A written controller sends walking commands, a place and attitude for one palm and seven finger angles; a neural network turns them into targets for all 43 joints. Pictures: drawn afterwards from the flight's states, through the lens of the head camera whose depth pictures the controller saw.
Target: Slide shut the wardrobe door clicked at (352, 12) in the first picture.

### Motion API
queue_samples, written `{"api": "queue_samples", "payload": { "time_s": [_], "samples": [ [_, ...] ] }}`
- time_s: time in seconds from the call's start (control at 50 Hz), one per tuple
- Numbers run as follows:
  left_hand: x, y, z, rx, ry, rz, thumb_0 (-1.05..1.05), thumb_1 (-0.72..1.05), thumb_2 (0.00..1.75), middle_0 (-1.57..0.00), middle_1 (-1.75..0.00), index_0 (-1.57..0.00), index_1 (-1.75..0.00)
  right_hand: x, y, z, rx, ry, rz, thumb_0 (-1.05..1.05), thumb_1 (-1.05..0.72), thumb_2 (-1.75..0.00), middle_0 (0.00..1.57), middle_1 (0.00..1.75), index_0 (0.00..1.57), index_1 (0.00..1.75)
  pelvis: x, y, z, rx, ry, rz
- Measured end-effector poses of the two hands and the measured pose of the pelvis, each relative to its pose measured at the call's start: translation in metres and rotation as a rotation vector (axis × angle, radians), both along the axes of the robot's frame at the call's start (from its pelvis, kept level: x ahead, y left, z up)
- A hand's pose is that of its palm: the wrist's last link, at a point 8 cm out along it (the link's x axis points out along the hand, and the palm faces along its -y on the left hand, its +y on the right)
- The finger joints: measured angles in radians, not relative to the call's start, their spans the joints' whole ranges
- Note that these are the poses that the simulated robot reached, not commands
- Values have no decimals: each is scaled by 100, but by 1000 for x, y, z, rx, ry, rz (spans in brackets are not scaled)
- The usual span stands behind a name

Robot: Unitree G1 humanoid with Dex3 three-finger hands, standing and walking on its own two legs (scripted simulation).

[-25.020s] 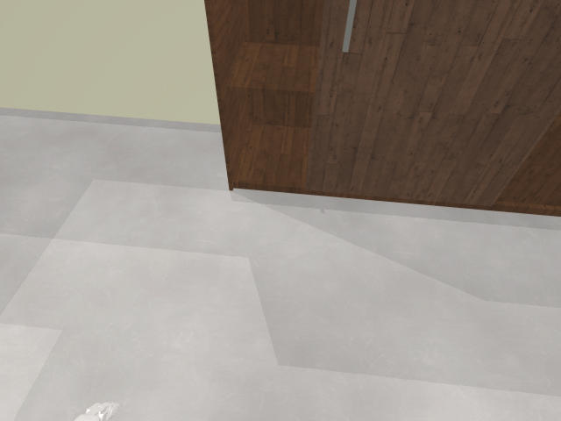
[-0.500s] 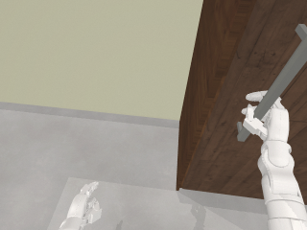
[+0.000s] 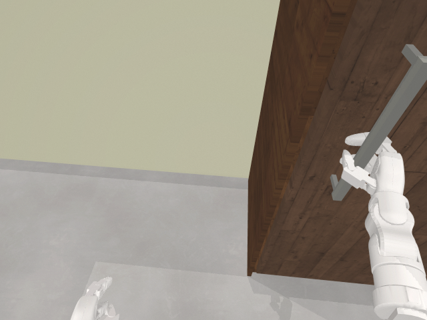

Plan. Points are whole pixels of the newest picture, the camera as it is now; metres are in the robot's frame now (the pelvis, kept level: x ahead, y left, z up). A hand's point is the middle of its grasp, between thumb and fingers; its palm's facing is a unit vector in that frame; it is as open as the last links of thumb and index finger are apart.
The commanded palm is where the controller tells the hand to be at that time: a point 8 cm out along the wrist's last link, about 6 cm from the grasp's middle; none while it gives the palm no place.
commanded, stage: loosen the grip on the handle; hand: right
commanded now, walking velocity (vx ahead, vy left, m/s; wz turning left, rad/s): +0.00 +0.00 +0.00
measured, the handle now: (366, 138) +0.40 -0.26 +0.15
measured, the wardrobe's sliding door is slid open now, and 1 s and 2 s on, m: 0.01 0.01 0.01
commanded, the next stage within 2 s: slip the hand off the handle in 0.50 s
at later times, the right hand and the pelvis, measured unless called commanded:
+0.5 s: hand (344, 171) +0.37 -0.22 +0.10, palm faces +0.32 +0.93 -0.18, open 14.0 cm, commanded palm +0.33 -0.27 +0.12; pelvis +0.00 -0.01 -0.01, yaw -1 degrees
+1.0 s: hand (373, 176) +0.35 -0.27 +0.10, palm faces +0.37 +0.91 -0.19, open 14.6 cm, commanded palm +0.31 -0.31 +0.11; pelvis +0.02 +0.00 -0.01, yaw -1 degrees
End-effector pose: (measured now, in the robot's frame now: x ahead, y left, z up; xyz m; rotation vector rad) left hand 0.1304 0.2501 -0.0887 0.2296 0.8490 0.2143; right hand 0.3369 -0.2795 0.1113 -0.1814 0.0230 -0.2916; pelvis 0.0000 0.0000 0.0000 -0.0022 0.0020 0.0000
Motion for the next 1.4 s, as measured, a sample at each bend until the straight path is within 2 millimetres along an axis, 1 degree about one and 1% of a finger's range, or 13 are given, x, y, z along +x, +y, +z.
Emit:
{"api": "queue_samples", "payload": {
  "time_s": [0.04, 0.14, 0.24, 0.3, 0.36, 0.44, 0.56, 0.7, 0.9, 1.04, 1.24, 1.32, 1.4],
  "samples": [
    [3, -3, 4, -4, -45, -19, 1, 91, 90, -20, -30, -20, -30, -4, -2, 0, 52, -7, -23, -7, -59, -74, 45, 140, 45, 140, -4, 0, -1, -1, 1, -5],
    [9, -9, 6, -20, -133, -54, 1, 91, 90, -20, -30, -20, -30, -19, 6, 6, -9, -52, -51, -3, -33, -62, 44, 140, 44, 140, -11, -2, -6, -4, 0, -15],
    [6, -14, 3, -16, -138, -68, 1, 91, 90, -20, -30, -20, -30, -13, 11, 4, -22, -49, -41, -1, 7, -43, 42, 138, 40, 137, -14, -1, -9, -3, 0, -20],
    [2, -14, -1, -11, -117, -67, 1, 90, 90, -20, -30, -20, -30, -7, 11, 1, -19, -50, -36, 0, 26, -34, 40, 135, 38, 135, -14, -1, -10, -1, 6, -19],
    [-3, -13, -5, -7, -88, -58, 1, 90, 90, -20, -30, -20, -30, -3, 10, 0, -18, -61, -33, 0, 38, -28, 38, 132, 37, 132, -10, -2, -11, 1, 15, -15],
    [-5, -12, -11, -7, -52, -52, 1, 90, 90, -20, -30, -20, -30, -5, 11, -1, -22, -74, -27, 0, 48, -24, 37, 129, 34, 127, -2, -4, -11, 3, 24, -12],
    [1, -13, -15, -12, -23, -53, 1, 91, 90, -20, -30, -20, -30, -7, 13, -2, -16, -71, -26, -1, 53, -21, 34, 124, 32, 122, 7, -5, -10, 2, 31, -13],
    [21, -15, -10, -21, -57, -56, 1, 91, 90, -20, -30, -20, -30, -9, 12, -2, -8, -56, -35, -1, 55, -21, 34, 121, 31, 122, 14, -4, -10, 0, 34, -9],
    [39, -14, -5, -8, -85, -69, 1, 91, 90, -20, -30, -20, -30, -20, -24, 0, -21, -44, -100, -1, 55, -20, 27, 116, 27, 117, 18, -1, -11, 5, 35, -17],
    [35, -10, -9, 5, -62, -71, 1, 91, 90, -20, -30, -20, -30, -22, -36, 2, -21, -50, -76, -1, 55, -20, 25, 115, 25, 116, 18, -1, -13, 8, 44, -25],
    [20, -8, -15, 2, -31, -44, 1, 91, 90, -20, -30, -20, -30, -21, -53, 1, -19, -42, -87, -1, 55, -20, 25, 115, 25, 115, 16, -2, -14, 8, 58, -17],
    [15, -8, -16, -4, -31, -35, 1, 91, 90, -20, -30, -20, -30, -31, -54, 3, -29, -53, -72, -1, 55, -20, 25, 115, 25, 115, 17, -4, -14, 10, 61, -11],
    [16, -9, -15, -12, -48, -36, 1, 91, 90, -20, -30, -20, -30, -50, -51, 1, -27, -65, -58, -1, 55, -20, 25, 115, 25, 115, 18, -6, -14, 9, 56, -7]
  ]
}}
